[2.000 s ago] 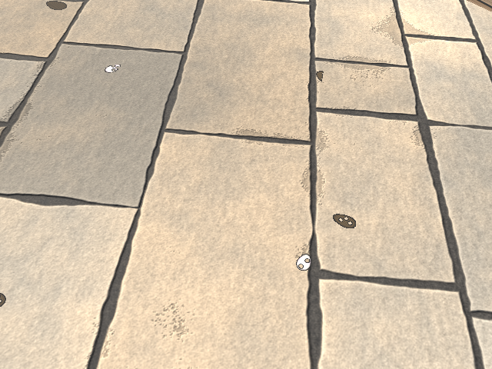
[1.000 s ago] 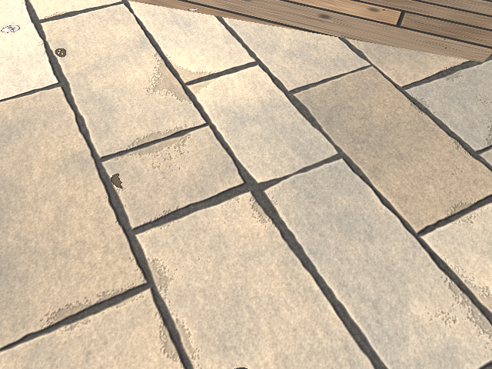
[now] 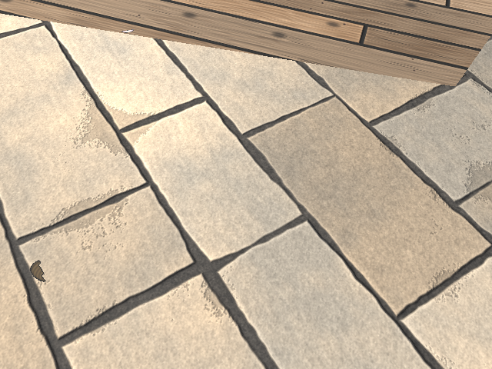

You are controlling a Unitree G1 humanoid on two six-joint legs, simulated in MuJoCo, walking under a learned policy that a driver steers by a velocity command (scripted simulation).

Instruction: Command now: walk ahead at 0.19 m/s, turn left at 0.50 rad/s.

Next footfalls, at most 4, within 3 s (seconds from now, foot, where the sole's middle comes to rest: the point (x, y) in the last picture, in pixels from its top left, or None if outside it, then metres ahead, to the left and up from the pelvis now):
0.34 right None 0.24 -0.13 -0.77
0.82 left None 0.43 0.24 -0.77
1.32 right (162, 249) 0.78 0.23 -0.77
1.86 left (40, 227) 0.86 0.61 -0.77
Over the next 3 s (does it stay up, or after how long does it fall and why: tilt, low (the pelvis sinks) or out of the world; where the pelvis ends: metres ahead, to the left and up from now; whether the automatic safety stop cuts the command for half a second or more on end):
stays up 1.34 0.78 0.00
